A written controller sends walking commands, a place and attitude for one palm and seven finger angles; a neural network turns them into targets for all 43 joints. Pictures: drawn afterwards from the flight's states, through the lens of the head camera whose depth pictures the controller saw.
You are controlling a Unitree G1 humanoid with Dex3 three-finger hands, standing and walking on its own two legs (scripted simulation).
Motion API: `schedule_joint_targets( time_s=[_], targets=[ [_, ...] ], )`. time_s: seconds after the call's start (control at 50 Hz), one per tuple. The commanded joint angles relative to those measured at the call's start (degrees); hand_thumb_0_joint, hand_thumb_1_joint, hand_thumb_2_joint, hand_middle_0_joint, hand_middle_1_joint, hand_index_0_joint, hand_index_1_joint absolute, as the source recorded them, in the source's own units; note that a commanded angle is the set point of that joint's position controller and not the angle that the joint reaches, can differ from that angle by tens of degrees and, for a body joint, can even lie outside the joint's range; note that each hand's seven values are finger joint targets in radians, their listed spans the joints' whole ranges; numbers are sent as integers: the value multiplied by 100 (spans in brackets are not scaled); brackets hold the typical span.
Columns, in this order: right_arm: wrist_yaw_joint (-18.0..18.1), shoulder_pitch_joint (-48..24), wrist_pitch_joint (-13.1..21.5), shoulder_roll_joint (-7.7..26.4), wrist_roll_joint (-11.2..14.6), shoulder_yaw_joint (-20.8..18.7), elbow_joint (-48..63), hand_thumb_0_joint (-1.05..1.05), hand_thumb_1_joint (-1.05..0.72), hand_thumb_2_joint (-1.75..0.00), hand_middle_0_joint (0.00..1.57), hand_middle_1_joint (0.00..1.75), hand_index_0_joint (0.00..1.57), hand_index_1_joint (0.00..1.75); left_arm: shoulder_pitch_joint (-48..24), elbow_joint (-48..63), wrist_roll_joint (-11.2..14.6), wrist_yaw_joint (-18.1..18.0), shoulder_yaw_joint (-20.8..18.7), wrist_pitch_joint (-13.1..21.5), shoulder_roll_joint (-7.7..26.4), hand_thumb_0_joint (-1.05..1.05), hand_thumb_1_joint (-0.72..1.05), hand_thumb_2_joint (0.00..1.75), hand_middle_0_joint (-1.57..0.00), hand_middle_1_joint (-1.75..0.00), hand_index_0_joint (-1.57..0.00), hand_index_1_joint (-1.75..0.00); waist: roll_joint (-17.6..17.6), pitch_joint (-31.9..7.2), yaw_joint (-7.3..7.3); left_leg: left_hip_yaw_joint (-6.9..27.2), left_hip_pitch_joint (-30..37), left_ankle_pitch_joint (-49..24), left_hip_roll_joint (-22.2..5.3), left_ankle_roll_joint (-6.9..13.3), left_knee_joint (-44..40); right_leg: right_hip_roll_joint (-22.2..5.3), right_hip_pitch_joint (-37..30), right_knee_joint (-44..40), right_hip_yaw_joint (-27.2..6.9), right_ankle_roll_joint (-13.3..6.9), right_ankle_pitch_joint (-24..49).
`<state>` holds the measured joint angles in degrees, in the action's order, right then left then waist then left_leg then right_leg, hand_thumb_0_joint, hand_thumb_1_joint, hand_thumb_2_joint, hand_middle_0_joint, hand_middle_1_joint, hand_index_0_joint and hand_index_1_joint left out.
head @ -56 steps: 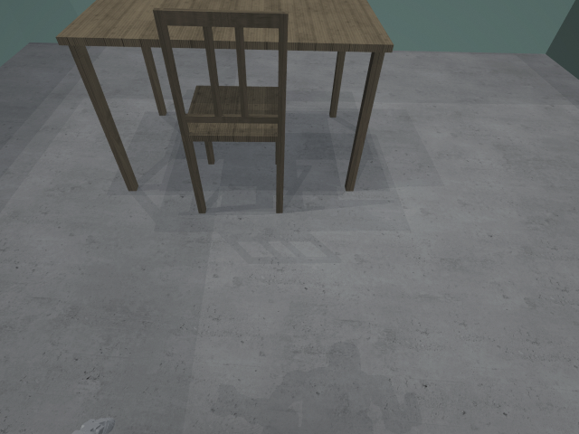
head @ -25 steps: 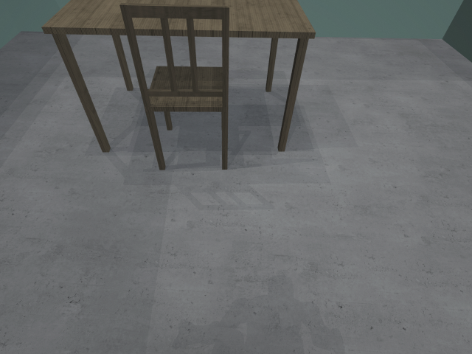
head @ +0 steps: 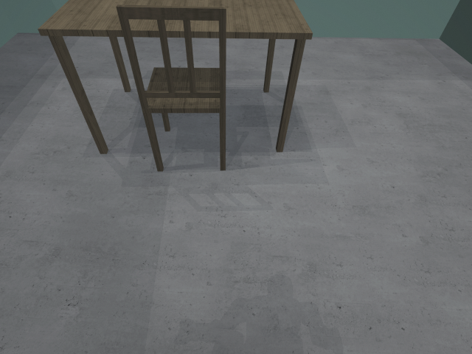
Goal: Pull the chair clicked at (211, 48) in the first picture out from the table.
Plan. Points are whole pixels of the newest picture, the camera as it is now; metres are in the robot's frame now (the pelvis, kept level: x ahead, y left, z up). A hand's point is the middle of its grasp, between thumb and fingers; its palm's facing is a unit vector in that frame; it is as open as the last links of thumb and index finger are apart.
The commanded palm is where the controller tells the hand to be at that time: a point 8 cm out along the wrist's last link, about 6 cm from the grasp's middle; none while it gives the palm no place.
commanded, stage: look at it before walking up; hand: left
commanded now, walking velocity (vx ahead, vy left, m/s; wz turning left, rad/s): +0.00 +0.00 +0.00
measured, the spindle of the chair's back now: (166, 58) +1.22 +0.37 -0.09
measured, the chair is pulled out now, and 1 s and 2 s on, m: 0.00 0.00 0.00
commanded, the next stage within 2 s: walk to a spot facing it in 0.32 s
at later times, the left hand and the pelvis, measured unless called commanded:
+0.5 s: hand out of the picture +0.08 +0.24 -0.16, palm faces -0.01 -0.94 -0.33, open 7.4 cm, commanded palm none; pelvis +0.01 +0.00 +0.00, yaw +0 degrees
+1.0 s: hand out of the picture +0.15 +0.24 -0.18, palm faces +0.12 -0.99 -0.13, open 7.4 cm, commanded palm none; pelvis +0.15 +0.06 +0.00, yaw +7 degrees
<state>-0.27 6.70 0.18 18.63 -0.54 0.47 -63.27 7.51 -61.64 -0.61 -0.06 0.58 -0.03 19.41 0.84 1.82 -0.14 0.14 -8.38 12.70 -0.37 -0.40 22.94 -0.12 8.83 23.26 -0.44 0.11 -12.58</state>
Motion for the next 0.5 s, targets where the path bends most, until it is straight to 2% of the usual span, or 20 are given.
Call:
schedule_joint_targets(
  time_s=[0.0,0.08,0.16,0.24,0.4,0.42,0.44,0.48],
  targets=[
    [83,-310,160,1212,9,-246,345,0,-90,-90,20,30,20,30,-196,337,-2,-58,-235,146,1174,0,90,90,-20,-30,-20,-30,-67,-320,2,553,8,-761,-616,217,-420,-680,4,-439,-576,-178,651],
    [88,-330,165,1220,13,-242,353,0,-90,-90,20,30,20,30,-182,333,0,-59,-234,151,1183,0,90,90,-20,-30,-20,-30,-152,-385,0,533,94,-930,-630,215,-396,-683,-54,-407,-562,-174,871],
    [93,-339,163,1234,20,-242,353,0,-90,-90,20,30,20,30,-168,327,0,-61,-239,160,1188,0,90,90,-20,-30,-20,-30,-71,-478,5,531,177,-1096,-637,209,-368,-678,-118,-394,-556,-179,1062],
    [100,-365,172,1244,14,-236,342,0,-90,-90,20,30,20,30,-177,312,2,-60,-240,147,1172,0,90,90,-20,-30,-20,-30,-169,-408,-5,522,164,-1103,-646,208,-437,-670,-136,-400,-531,-163,1039],
    [105,-365,164,1250,16,-232,344,0,-90,-90,20,30,20,30,-154,298,3,-64,-238,149,1181,0,90,90,-20,-30,-20,-30,-123,-370,-2,521,230,-1127,-643,201,-458,-686,-141,-460,-544,-167,1089],
    [85,-193,115,787,-5,-121,242,0,-90,-90,20,30,20,30,54,180,13,-80,-152,99,734,0,90,90,-20,-30,-20,-30,-68,-454,-4,456,205,-868,-621,149,-410,-691,-212,-472,-459,-88,768],
    [62,26,53,491,-27,-58,169,0,-90,-90,20,30,20,30,276,108,-3,-89,-89,41,476,0,90,90,-20,-30,-20,-30,-26,-449,-15,403,113,-353,-549,117,-324,-663,-204,-437,-451,-56,89],
    [34,157,-15,461,-68,-73,181,0,-90,-90,20,30,20,30,492,74,-51,-41,-140,-23,562,0,90,90,-20,-30,-20,-30,115,-30,-75,374,-506,1073,-356,159,-147,-680,-19,-632,-664,-139,-1557]
  ],
)
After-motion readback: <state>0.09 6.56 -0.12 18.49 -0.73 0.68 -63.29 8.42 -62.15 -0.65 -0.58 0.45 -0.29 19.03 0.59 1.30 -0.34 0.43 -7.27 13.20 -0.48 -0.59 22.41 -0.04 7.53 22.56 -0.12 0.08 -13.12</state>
